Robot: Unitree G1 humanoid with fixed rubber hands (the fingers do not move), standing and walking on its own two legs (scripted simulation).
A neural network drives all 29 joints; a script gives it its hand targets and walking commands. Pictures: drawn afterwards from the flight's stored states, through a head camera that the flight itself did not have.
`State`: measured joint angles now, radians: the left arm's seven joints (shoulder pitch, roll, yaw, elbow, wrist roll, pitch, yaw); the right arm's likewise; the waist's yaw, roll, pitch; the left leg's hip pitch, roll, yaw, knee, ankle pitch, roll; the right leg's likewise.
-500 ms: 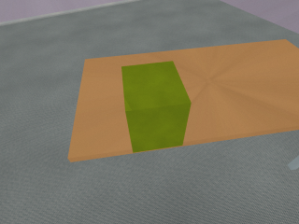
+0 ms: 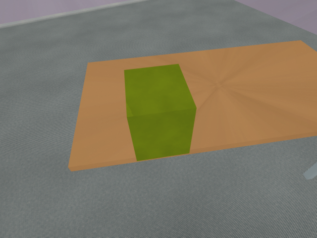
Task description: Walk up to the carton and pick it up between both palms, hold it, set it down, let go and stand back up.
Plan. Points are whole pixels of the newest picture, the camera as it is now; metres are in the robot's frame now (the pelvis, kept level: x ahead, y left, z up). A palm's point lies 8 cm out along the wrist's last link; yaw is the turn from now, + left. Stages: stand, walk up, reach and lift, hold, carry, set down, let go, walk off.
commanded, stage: walk up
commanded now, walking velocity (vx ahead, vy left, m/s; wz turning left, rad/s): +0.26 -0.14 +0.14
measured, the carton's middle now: (157, 112) +0.54 +0.02 -0.03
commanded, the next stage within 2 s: none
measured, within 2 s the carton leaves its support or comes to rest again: neither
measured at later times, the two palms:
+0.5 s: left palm out of the picture +0.01 +0.12 -0.12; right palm out of the picture +0.08 -0.29 -0.16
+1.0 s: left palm out of the picture +0.07 +0.16 -0.14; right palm out of the picture +0.09 -0.27 -0.16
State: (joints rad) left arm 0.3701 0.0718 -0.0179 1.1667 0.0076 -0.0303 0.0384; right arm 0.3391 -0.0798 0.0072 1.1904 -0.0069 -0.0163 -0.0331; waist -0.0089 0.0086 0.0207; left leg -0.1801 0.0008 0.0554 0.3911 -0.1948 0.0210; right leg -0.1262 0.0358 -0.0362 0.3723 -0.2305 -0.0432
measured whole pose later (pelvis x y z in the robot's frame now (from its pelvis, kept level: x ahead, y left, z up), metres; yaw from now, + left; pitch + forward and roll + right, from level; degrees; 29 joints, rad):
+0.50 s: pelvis +0.08 -0.07 +0.01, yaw +0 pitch +1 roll +3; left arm 0.43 0.05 -0.02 1.11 0.02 -0.06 0.04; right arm 0.25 -0.16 -0.05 1.09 -0.01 0.00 -0.01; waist -0.03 0.02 0.05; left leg -0.46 0.04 0.04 0.90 -0.25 0.01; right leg -0.10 -0.06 -0.14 0.36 -0.26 -0.04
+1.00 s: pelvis +0.11 -0.05 -0.01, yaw +0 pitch -1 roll +1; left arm 0.34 0.09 0.01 1.09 0.02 -0.01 0.07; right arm 0.27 -0.15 -0.04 1.14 0.00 0.02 -0.04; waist 0.02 0.01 0.08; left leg -0.34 -0.03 0.13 0.68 -0.34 0.01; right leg -0.09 -0.06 -0.10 0.45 -0.35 0.00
